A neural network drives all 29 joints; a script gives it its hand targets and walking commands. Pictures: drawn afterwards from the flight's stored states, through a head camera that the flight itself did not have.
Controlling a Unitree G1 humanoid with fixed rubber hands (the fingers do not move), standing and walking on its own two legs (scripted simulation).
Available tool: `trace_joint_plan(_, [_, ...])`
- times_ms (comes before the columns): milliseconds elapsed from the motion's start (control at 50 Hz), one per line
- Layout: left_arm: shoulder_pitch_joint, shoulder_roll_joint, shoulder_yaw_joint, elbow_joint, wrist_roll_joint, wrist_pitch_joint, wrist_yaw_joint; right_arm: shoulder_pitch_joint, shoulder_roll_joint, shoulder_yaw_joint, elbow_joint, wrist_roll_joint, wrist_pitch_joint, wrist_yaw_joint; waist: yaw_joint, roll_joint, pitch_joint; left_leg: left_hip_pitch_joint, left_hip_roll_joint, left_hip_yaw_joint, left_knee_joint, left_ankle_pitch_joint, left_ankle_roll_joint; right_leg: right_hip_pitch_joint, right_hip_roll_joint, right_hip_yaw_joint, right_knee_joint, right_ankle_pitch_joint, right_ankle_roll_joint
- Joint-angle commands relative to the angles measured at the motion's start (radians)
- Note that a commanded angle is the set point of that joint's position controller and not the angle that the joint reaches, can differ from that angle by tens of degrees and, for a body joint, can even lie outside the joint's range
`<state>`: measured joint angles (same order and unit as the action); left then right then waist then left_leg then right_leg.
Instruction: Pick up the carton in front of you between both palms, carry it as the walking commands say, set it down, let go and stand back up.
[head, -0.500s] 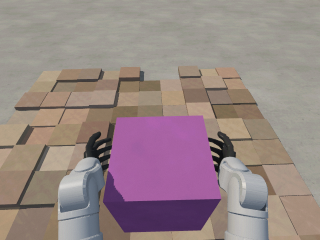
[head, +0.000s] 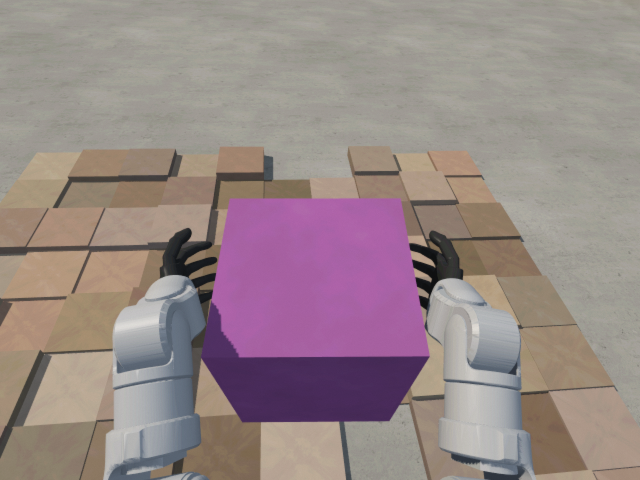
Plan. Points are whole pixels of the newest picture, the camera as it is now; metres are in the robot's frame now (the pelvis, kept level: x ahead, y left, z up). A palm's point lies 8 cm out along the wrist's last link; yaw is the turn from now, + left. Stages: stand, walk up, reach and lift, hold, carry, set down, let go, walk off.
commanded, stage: carry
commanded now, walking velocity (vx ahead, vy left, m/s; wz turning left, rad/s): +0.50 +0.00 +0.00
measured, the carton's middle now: (315, 318) +0.35 -0.01 +0.03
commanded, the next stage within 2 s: none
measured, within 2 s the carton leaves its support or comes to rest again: neither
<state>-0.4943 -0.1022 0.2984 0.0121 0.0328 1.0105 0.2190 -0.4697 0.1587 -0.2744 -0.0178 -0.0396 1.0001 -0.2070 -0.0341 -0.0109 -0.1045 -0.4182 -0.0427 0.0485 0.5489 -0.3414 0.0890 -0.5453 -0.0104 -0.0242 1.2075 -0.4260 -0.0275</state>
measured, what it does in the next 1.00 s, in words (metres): walks ahead: right foot, then left foot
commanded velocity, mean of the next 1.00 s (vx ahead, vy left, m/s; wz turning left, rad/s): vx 0.50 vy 0.00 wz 0.00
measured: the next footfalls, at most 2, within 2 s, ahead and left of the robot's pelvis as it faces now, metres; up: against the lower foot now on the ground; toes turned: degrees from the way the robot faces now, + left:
right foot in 0.30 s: +0.35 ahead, -0.08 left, +0.00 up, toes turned -6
left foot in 0.72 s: +0.66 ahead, +0.12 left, -0.02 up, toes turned +8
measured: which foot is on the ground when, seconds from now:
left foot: down 0.00-0.32, up 0.34-0.70, down 0.72-1.00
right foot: up 0.00-0.28, down 0.30-0.74, up 0.76-1.00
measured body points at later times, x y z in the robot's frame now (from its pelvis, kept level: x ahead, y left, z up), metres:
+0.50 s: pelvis +0.33 -0.01 +0.01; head +0.37 -0.02 +0.46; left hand +0.65 +0.17 +0.08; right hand +0.69 -0.14 +0.09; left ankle +0.30 +0.10 -0.66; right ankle +0.31 -0.08 -0.73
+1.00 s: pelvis +0.67 +0.04 +0.00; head +0.71 +0.04 +0.45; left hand +0.98 +0.18 +0.07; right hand +0.96 -0.13 +0.08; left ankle +0.62 +0.11 -0.75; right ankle +0.74 -0.09 -0.70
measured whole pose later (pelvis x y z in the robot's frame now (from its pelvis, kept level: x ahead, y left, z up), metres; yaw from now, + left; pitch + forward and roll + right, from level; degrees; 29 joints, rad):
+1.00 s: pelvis +0.67 +0.04 +0.00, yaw -2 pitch +6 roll -1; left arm -0.18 -0.14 0.14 -0.32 0.03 1.03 0.16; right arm -0.18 0.14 -0.12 -0.32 0.01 1.03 -0.19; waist -0.03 0.00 -0.03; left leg -0.17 0.01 0.18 0.32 -0.25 0.04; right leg -0.60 -0.06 -0.09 0.77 -0.25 -0.01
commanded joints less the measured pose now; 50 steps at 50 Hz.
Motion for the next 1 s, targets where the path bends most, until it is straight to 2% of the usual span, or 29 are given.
trace_joint_plan(0, [-0.507,-0.777,-0.555,-0.084,-0.127,-0.023,-0.007,-0.569,0.703,0.614,-0.141,0.197,-0.022,0.023,-0.011,0.081,-0.365,0.549,0.303,-0.398,-0.171,0.379,0.119,-0.258,-0.031,0.035,-0.076,0.039,0.006])
trace_joint_plan(80, [-0.397,-0.757,-0.559,-0.156,-0.081,-0.044,-0.008,-0.486,0.743,0.664,-0.187,0.231,-0.036,0.043,-0.018,0.137,-0.326,0.566,0.272,-0.264,-0.179,0.624,0.108,-0.26,-0.03,-0.009,-0.286,0.13,0.017])
trace_joint_plan(120, [-0.289,-0.767,-0.596,-0.134,-0.031,-0.033,-0.021,-0.443,0.756,0.697,-0.17,0.225,-0.032,0.058,-0.022,0.103,-0.277,0.509,0.273,-0.213,-0.228,0.632,0.091,-0.177,-0.036,-0.028,-0.378,0.206,0.008])
trace_joint_plan(180, [-0.277,-0.789,-0.645,-0.255,-0.098,-0.046,-0.044,-0.371,0.783,0.733,-0.229,0.25,-0.025,0.074,0.0,0.115,-0.288,0.55,0.236,-0.087,-0.201,0.822,0.038,-0.033,-0.013,-0.082,-0.544,0.311,-0.016])
trace_joint_plan(220, [-0.339,-0.814,-0.684,-0.295,-0.126,-0.05,-0.041,-0.338,0.805,0.726,-0.262,0.234,-0.039,0.074,-0.026,0.171,-0.262,0.548,0.181,-0.043,-0.101,1.133,0.016,0.038,0.087,-0.202,-0.639,0.355,-0.025])
trace_joint_plan(260, [-0.217,-0.771,-0.678,-0.264,-0.111,-0.043,-0.04,-0.302,0.716,0.72,-0.306,0.232,-0.039,0.064,0.022,0.12,-0.321,0.471,0.167,0.009,0.112,1.16,-0.013,0.296,0.114,-0.234,-0.78,0.441,-0.034])
trace_joint_plan(280, [-0.201,-0.761,-0.701,-0.278,-0.127,-0.032,-0.046,-0.329,0.647,0.688,-0.312,0.203,-0.036,0.049,0.099,0.176,-0.387,0.359,0.164,0.027,0.324,0.891,-0.047,0.516,-0.027,-0.062,-0.872,0.499,-0.05])
trace_joint_plan(300, [-0.24,-0.723,-0.681,-0.318,-0.143,-0.046,-0.042,-0.309,0.686,0.724,-0.309,0.198,-0.031,0.041,0.079,-0.066,-0.494,0.04,0.073,0.006,0.48,0.3,-0.074,0.868,-0.267,0.251,-0.711,0.869,-0.115])
trace_joint_plan(320, [-0.203,-0.712,-0.661,-0.253,-0.116,-0.04,-0.036,-0.304,0.685,0.679,-0.301,0.18,-0.028,0.043,0.093,-0.252,-0.507,-0.253,-0.058,-0.023,0.731,-0.174,-0.102,1.009,-0.365,0.526,-0.737,0.882,-0.296])
trace_joint_plan(340, [-0.189,-0.676,-0.662,-0.246,-0.107,-0.033,-0.032,-0.335,0.632,0.685,-0.279,0.192,-0.026,0.034,0.122,-0.192,-0.488,-0.351,-0.009,-0.096,0.86,-0.203,-0.082,0.998,-0.391,0.526,-0.744,0.789,-0.327])
trace_joint_plan(360, [-0.206,-0.705,-0.663,-0.247,-0.11,-0.034,-0.03,-0.308,0.655,0.677,-0.236,0.159,-0.027,0.027,0.099,-0.081,-0.417,-0.357,0.045,-0.099,0.798,-0.122,-0.062,0.891,-0.335,0.39,-0.788,0.788,-0.263])
trace_joint_plan(380, [-0.307,-0.739,-0.695,-0.25,-0.154,-0.045,-0.042,-0.355,0.654,0.631,-0.24,0.147,-0.032,0.026,0.114,-0.092,-0.389,-0.377,0.054,-0.082,0.69,-0.106,-0.052,0.879,-0.312,0.34,-0.798,0.786,-0.213])
trace_joint_plan(400, [-0.396,-0.736,-0.702,-0.268,-0.151,-0.059,-0.04,-0.429,0.661,0.63,-0.214,0.141,-0.042,0.021,0.073,-0.022,-0.352,-0.323,0.089,-0.098,0.597,-0.051,-0.046,0.763,-0.28,0.316,-0.828,0.688,-0.177])
trace_joint_plan(420, [-0.413,-0.736,-0.704,-0.226,-0.164,-0.057,-0.045,-0.443,0.638,0.601,-0.166,0.118,-0.046,0.011,0.068,-0.022,-0.327,-0.266,0.086,-0.069,0.544,-0.012,-0.046,0.653,-0.272,0.246,-0.866,0.597,-0.164])
trace_joint_plan(460, [-0.474,-0.728,-0.72,-0.208,-0.21,-0.075,-0.055,-0.48,0.636,0.579,-0.127,0.101,-0.058,0.001,0.072,-0.071,-0.317,-0.245,0.081,-0.03,0.44,-0.004,-0.063,0.624,-0.257,0.228,-0.889,0.652,-0.168])
trace_joint_plan(480, [-0.507,-0.749,-0.709,-0.222,-0.223,-0.075,-0.057,-0.454,0.641,0.564,-0.109,0.079,-0.063,-0.01,0.064,-0.093,-0.299,-0.256,0.081,-0.015,0.404,0.049,-0.07,0.617,-0.233,0.132,-0.898,0.69,-0.166])
trace_joint_plan(520, [-0.45,-0.717,-0.662,-0.113,-0.195,-0.067,-0.036,-0.41,0.599,0.541,-0.056,0.061,-0.055,-0.016,0.09,-0.078,-0.29,-0.236,0.084,-0.005,0.229,0.064,-0.074,0.655,-0.233,0.137,-0.911,0.647,-0.18])
trace_joint_plan(580, [-0.456,-0.706,-0.637,-0.111,-0.137,-0.059,-0.019,-0.488,0.634,0.542,-0.05,0.107,-0.046,-0.004,0.063,-0.088,-0.202,-0.128,0.059,0.076,0.039,0.297,-0.069,0.544,-0.161,-0.001,-0.888,0.745,-0.114])
trace_joint_plan(620, [-0.469,-0.698,-0.625,-0.143,-0.152,-0.046,-0.02,-0.43,0.673,0.559,-0.027,0.122,-0.021,0.004,0.059,-0.178,-0.206,-0.026,0.038,0.085,-0.049,0.328,-0.068,0.529,-0.176,-0.019,-0.833,0.816,-0.091])
trace_joint_plan(640, [-0.45,-0.71,-0.626,-0.117,-0.119,-0.031,-0.019,-0.488,0.665,0.54,-0.053,0.123,-0.023,0.001,0.036,-0.103,-0.204,0.017,0.021,0.122,-0.058,0.394,-0.057,0.535,-0.154,-0.06,-0.81,0.908,-0.074])
trace_joint_plan(680, [-0.402,-0.711,-0.609,-0.136,-0.121,-0.009,-0.015,-0.41,0.659,0.559,-0.051,0.144,0.003,0.005,0.003,-0.056,-0.311,0.327,0.026,0.171,-0.167,0.408,-0.055,0.477,-0.106,-0.151,-0.543,0.792,-0.009])
trace_joint_plan(700, [-0.389,-0.69,-0.594,-0.132,-0.11,0.0,-0.017,-0.392,0.669,0.565,-0.083,0.139,0.003,0.007,-0.04,-0.049,-0.363,0.505,0.126,0.05,-0.133,0.469,-0.035,0.352,-0.082,-0.155,-0.374,0.581,0.021])
trace_joint_plan(720, [-0.347,-0.738,-0.614,-0.141,-0.131,0.016,-0.02,-0.391,0.633,0.549,-0.114,0.134,0.009,0.003,-0.027,0.208,-0.423,0.734,0.379,-0.32,-0.056,0.72,0.091,0.053,0.002,-0.132,-0.122,0.233,0.047])
trace_joint_plan(740, [-0.324,-0.726,-0.622,-0.158,-0.135,0.03,-0.026,-0.32,0.626,0.583,-0.075,0.133,0.026,0.002,-0.031,0.342,-0.416,0.838,0.459,-0.539,-0.142,0.768,0.222,-0.196,0.09,-0.066,0.147,-0.114,0.048])
trace_joint_plan(780, [-0.331,-0.756,-0.598,-0.227,-0.129,0.028,-0.028,-0.315,0.742,0.629,-0.155,0.194,0.03,0.031,-0.026,0.19,-0.39,0.743,0.407,-0.407,-0.163,0.612,0.134,-0.223,-0.011,0.052,0.104,-0.05,0.006])
trace_joint_plan(840, [-0.288,-0.883,-0.687,-0.327,-0.149,0.004,-0.054,-0.395,0.847,0.77,-0.385,0.265,-0.001,0.079,0.02,0.034,-0.359,0.566,0.358,-0.272,-0.26,0.439,0.074,-0.113,-0.071,0.033,-0.102,0.087,0.012])
trace_joint_plan(900, [-0.155,-0.885,-0.692,-0.381,-0.136,-0.007,-0.06,-0.28,0.849,0.759,-0.406,0.279,0.006,0.092,0.019,0.146,-0.311,0.585,0.305,-0.13,-0.286,0.548,0.067,-0.118,-0.039,-0.037,-0.333,0.102,0.03])
trace_joint_plan(940, [-0.025,-0.887,-0.721,-0.407,-0.156,0.0,-0.068,-0.136,0.795,0.764,-0.453,0.264,0.012,0.096,0.018,0.108,-0.302,0.489,0.301,-0.041,-0.277,0.55,0.057,-0.016,-0.054,-0.072,-0.464,0.182,0.02])
trace_joint_plan(980, [0.016,-0.84,-0.727,-0.409,-0.139,0.018,-0.065,-0.044,0.754,0.742,-0.419,0.231,0.032,0.098,0.007,0.151,-0.219,0.542,0.279,-0.04,-0.292,0.583,0.056,-0.087,-0.023,-0.121,-0.532,0.269,0.011])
